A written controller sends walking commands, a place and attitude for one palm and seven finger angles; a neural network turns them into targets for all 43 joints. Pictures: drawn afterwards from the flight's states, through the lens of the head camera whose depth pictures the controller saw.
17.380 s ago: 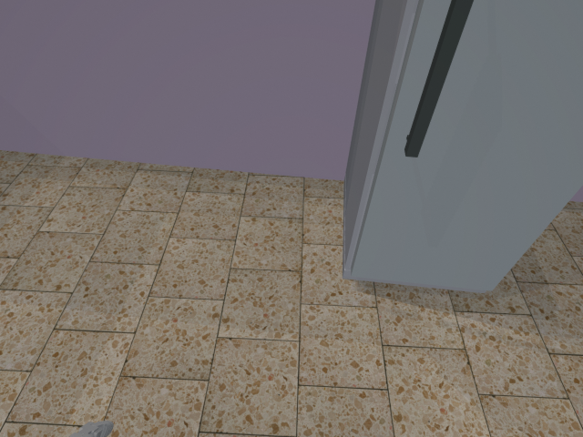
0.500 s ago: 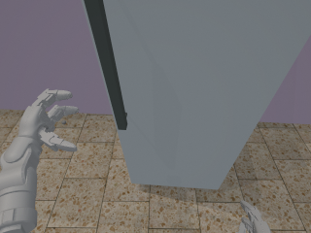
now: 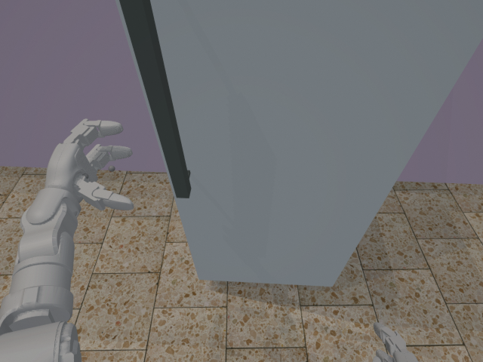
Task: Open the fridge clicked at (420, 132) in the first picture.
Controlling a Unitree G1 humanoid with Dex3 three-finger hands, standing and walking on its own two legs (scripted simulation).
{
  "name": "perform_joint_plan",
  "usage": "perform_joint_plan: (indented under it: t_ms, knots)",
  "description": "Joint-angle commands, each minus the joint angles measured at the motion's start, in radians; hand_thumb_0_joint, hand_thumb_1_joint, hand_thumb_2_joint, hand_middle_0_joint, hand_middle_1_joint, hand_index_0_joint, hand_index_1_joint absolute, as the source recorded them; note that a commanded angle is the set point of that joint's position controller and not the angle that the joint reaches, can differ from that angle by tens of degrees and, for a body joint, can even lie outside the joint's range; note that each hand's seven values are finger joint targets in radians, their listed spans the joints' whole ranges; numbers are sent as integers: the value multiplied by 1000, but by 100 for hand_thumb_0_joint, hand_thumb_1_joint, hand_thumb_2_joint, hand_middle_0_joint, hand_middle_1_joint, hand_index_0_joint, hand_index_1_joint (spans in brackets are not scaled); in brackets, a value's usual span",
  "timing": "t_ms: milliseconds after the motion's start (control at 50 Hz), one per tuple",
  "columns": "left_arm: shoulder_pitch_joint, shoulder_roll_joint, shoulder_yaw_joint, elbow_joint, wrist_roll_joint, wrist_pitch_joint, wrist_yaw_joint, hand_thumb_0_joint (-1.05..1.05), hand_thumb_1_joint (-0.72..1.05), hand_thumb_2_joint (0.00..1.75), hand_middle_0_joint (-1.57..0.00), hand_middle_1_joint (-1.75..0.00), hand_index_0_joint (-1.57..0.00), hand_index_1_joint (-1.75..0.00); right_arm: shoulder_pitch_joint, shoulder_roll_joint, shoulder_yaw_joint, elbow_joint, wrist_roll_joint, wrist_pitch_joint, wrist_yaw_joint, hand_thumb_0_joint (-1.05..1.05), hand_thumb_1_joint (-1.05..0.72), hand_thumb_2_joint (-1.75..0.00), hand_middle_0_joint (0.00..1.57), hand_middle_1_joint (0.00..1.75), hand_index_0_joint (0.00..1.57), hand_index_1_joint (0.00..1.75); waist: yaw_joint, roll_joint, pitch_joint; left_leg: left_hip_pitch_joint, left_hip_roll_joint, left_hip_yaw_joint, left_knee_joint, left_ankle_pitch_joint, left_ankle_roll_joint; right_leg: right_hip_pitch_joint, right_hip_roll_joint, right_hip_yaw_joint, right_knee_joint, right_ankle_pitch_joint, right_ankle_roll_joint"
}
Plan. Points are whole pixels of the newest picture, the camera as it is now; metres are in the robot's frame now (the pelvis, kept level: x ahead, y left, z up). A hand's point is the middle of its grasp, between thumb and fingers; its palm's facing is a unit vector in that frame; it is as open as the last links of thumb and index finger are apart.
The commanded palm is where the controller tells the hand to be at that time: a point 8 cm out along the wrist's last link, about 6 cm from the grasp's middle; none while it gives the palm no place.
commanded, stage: move the hooked fingers beside the handle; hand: left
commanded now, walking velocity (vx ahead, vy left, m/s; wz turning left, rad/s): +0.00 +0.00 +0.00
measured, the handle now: (164, 94) +0.49 +0.16 +0.20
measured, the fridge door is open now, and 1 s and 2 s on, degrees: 0 0 0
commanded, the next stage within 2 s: feel for the door with the fingertips in 1.18 s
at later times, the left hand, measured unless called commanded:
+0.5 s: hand (136, 149) +0.43 +0.21 +0.13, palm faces -0.01 -1.00 -0.01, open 14.0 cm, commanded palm +0.39 +0.26 +0.13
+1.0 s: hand (129, 155) +0.41 +0.22 +0.13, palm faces +0.01 -1.00 -0.01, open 14.0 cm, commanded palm +0.39 +0.26 +0.12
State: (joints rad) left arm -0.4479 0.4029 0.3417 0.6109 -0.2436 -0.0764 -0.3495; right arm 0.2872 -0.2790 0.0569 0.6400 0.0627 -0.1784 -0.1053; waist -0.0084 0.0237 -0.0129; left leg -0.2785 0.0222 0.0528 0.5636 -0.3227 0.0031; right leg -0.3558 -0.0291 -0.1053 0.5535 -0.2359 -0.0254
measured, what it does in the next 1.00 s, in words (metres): stands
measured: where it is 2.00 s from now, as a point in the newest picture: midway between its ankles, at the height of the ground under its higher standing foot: outside the picture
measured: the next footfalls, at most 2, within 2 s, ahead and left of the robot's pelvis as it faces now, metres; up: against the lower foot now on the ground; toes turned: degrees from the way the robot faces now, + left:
none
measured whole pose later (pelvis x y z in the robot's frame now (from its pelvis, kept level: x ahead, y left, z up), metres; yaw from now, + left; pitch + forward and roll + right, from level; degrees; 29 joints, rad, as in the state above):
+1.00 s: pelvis +0.00 +0.00 +0.00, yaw +0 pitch +5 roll +0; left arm -0.60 0.40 0.32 0.79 -0.21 -0.15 -0.32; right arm 0.30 -0.28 0.05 0.62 0.06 -0.10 -0.08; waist -0.03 0.02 -0.03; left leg -0.35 0.03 0.05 0.60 -0.34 0.01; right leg -0.42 -0.03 -0.10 0.58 -0.25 -0.02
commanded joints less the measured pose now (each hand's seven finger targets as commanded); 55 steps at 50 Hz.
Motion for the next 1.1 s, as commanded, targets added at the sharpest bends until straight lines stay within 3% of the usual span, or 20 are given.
perform_joint_plan:
  t_ms: [0, 20, 60, 140, 180, 200, 280, 320, 480, 560, 660, 680, 740, 780, 860, 900, 940, 1020, 1040, 1080]
  knots:
    - [-426, 276, 72, -182, -2, -92, 11, 0, -50, 30, -30, -120, -30, -120, -18, -138, -55, -122, -4, -38, -3, 0, -90, -90, 20, 30, 20, 30, -3, 24, -295, 8, -17, -49, -78, 223, 22, 177, 7, 73, -44, 207, -5]
    - [-416, 257, 63, -191, -3, -95, 11, 0, -50, 30, -30, -120, -30, -120, -18, -133, -58, -126, -2, -37, 1, 0, -90, -90, 20, 30, 20, 30, -4, 39, -321, 17, -18, -43, -76, 246, 22, 187, 7, 75, -40, 238, -3]
    - [-423, 236, 47, -150, -4, -94, 14, 0, -50, 30, -30, -120, -30, -120, -9, -135, -57, -122, -1, -30, 4, 0, -90, -90, 20, 30, 20, 30, -11, 12, -293, 2, -15, -45, -78, 247, 20, 169, 10, 68, -38, 247, -3]
    - [-447, 294, 93, -90, 6, -99, 27, 0, -50, 30, -30, -120, -30, -120, 7, -145, -62, -119, -3, -12, 8, 0, -90, -90, 20, 30, 20, 30, -11, -19, -282, -42, -16, -38, -74, 212, 25, 175, 9, 80, -38, 223, 2]
    - [-504, 275, 64, -84, 13, -111, 26, 0, -50, 30, -30, -120, -30, -120, 12, -142, -60, -118, -1, -6, 9, 0, -90, -90, 20, 30, 20, 30, -26, 17, -273, -46, -19, -33, -70, 192, 25, 151, 9, 84, -40, 207, 2]
    - [-520, 295, 75, -68, 17, -118, 28, 0, -50, 30, -30, -120, -30, -120, 22, -147, -62, -115, -4, -1, 9, 0, -90, -90, 20, 30, 20, 30, -27, -7, -277, -52, -15, -37, -64, 191, 27, 156, 9, 82, -34, 202, 2]
    - [-580, 297, 68, -58, 21, -155, 24, 0, -50, 30, -30, -120, -30, -120, 43, -144, -67, -106, -5, 5, 10, 0, -90, -90, 20, 30, 20, 30, -32, 42, -337, -30, -19, -37, -52, 217, 25, 161, 14, 87, -25, 232, -1]
    - [-598, 260, 35, -44, 18, -161, 21, 0, -50, 30, -30, -120, -30, -120, 52, -143, -66, -103, -5, 9, 13, 0, -90, -90, 20, 30, 20, 30, -45, 23, -340, -19, -16, -40, -48, 240, 27, 150, 18, 81, -20, 253, 0]
    - [-520, 254, 50, -1, 24, -151, 38, 0, -50, 30, -30, -120, -30, -120, 63, -147, -72, -117, -4, 36, 30, 0, -90, -90, 20, 30, 20, 30, -24, -2, -324, -60, -17, -34, -49, 247, 25, 152, 19, 76, -9, 271, -1]
    - [-491, 292, 97, -123, 25, -170, 56, 0, -50, 30, -30, -120, -30, -120, 55, -138, -77, -137, -10, 41, 35, 0, -90, -90, 20, 30, 20, 30, 0, 34, -399, -20, -15, -31, -45, 326, 24, 209, 20, 83, 5, 343, -2]
    - [-481, 260, 71, -97, 17, -150, 50, 0, -50, 30, -30, -120, -30, -120, 42, -138, -72, -132, -4, 45, 27, 0, -90, -90, 20, 30, 20, 30, -24, -8, -311, -46, -13, -25, -62, 241, 29, 175, 25, 81, -21, 283, 3]
    - [-485, 272, 79, -110, 16, -148, 48, 0, -50, 30, -30, -120, -30, -120, 36, -138, -72, -135, -3, 44, 26, 0, -90, -90, 20, 30, 20, 30, -21, 25, -310, -44, -16, -23, -62, 228, 29, 172, 22, 85, -26, 269, 2]
    - [-488, 278, 76, -122, 16, -142, 35, 0, -50, 30, -30, -120, -30, -120, 31, -137, -69, -136, -1, 44, 20, 0, -90, -90, 20, 30, 20, 30, -25, 24, -322, -29, -17, -23, -58, 240, 31, 179, 22, 86, -25, 281, 2]
    - [-534, 211, 12, -126, 10, -143, 24, 0, -50, 30, -30, -120, -30, -120, 24, -131, -65, -133, 1, 38, 18, 0, -90, -90, 20, 30, 20, 30, -41, 55, -301, -13, -17, -30, -59, 228, 27, 141, 24, 77, -30, 257, -2]
    - [-564, 220, 15, -30, 2, -124, 20, 0, -50, 30, -30, -120, -30, -120, 28, -142, -61, -118, 1, 39, 11, 0, -90, -90, 20, 30, 20, 30, -55, -18, -259, -50, -19, -36, -56, 162, 29, 109, 22, 77, -37, 195, 4]
    - [-609, 225, 3, -39, 16, -134, 24, 0, -50, 30, -30, -120, -30, -120, 28, -142, -63, -117, -1, 40, 11, 0, -90, -90, 20, 30, 20, 30, -53, 24, -278, -36, -20, -39, -48, 176, 28, 101, 20, 78, -29, 193, -1]
    - [-597, 243, 22, -61, 21, -146, 31, 0, -50, 30, -30, -120, -30, -120, 33, -139, -63, -123, -5, 39, 17, 0, -90, -90, 20, 30, 20, 30, -35, 50, -348, -9, -21, -46, -41, 233, 24, 132, 19, 77, -13, 243, -6]
    - [-582, 220, 14, -30, 17, -153, 41, 0, -50, 30, -30, -120, -30, -120, 35, -138, -64, -125, -5, 43, 22, 0, -90, -90, 20, 30, 20, 30, -36, -8, -341, -26, -17, -47, -37, 251, 24, 140, 23, 73, -6, 268, -2]
    - [-564, 246, 42, -27, 17, -153, 44, 0, -50, 30, -30, -120, -30, -120, 37, -141, -65, -126, -6, 44, 23, 0, -90, -90, 20, 30, 20, 30, -27, -8, -344, -34, -18, -46, -40, 250, 23, 147, 22, 73, -5, 267, -3]
    - [-562, 228, 21, -52, 24, -155, 48, 0, -50, 30, -30, -120, -30, -120, 29, -136, -62, -133, -5, 45, 27, 0, -90, -90, 20, 30, 20, 30, -23, 48, -338, -29, -20, -44, -43, 257, 19, 143, 20, 74, -3, 270, -6]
